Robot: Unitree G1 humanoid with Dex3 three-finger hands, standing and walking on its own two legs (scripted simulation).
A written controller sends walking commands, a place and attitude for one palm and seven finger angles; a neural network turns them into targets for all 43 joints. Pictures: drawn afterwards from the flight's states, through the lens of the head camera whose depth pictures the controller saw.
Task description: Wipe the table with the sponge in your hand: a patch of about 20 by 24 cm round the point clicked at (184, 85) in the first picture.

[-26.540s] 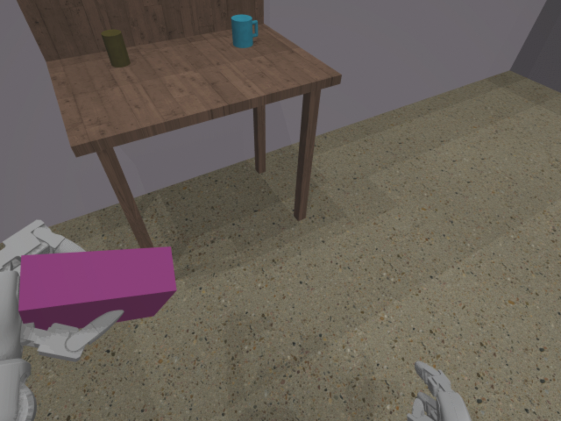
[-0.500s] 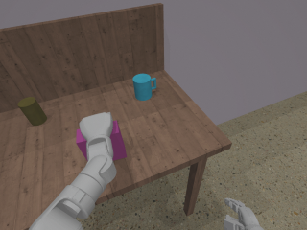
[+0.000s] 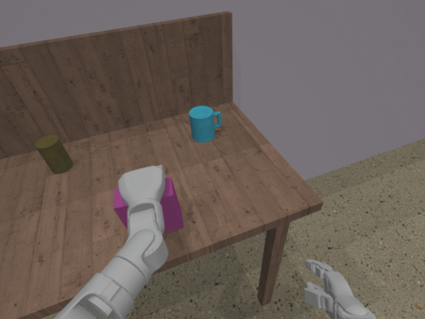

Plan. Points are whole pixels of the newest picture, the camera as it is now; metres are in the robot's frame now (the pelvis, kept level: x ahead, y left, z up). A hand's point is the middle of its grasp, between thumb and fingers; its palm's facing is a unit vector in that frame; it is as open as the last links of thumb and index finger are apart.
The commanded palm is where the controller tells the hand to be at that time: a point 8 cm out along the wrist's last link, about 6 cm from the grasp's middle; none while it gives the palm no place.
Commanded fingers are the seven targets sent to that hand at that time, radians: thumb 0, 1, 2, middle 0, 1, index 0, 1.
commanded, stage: wipe back along the third lane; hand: left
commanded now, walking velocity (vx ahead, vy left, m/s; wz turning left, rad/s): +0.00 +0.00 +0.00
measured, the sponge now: (154, 215) +0.33 +0.18 +0.01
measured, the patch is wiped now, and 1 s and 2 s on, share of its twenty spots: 1.00 1.00 1.00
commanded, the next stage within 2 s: slide back across to the middle lane in 0.70 s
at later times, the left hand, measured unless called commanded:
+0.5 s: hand (151, 201) +0.33 +0.18 +0.06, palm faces +0.03 -0.05 -1.00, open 9.0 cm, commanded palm +0.28 +0.15 +0.09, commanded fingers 0.00 0.10 1.30 -1.20 -1.60 -1.20 -1.60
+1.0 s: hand (148, 202) +0.32 +0.18 +0.07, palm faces +0.05 -0.09 -0.99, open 9.0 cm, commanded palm +0.28 +0.17 +0.11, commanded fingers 0.00 0.10 1.30 -1.20 -1.60 -1.20 -1.60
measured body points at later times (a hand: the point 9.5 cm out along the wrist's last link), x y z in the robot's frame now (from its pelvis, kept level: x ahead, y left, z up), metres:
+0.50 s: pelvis -0.01 +0.00 +0.00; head -0.04 -0.04 +0.45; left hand +0.32 +0.17 +0.12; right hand +0.21 -0.22 -0.09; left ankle -0.03 +0.12 -0.73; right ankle -0.01 -0.10 -0.73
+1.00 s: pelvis -0.01 +0.00 +0.00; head -0.04 -0.04 +0.45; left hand +0.32 +0.18 +0.12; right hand +0.21 -0.22 -0.09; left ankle -0.03 +0.12 -0.73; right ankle -0.01 -0.10 -0.73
